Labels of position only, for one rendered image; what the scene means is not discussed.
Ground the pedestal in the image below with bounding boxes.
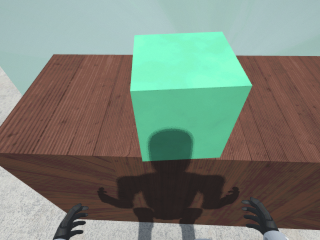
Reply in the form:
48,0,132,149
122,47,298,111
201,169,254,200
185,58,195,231
0,54,320,230

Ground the right robot forearm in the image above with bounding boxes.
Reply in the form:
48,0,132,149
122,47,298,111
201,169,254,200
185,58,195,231
263,230,289,240

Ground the right robot hand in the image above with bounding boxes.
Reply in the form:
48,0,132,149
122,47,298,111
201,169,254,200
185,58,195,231
241,197,279,235

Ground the left robot hand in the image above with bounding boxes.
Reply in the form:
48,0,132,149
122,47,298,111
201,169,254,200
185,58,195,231
53,203,89,240

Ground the carton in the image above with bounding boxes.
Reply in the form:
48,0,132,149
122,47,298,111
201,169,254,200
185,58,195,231
130,31,252,162

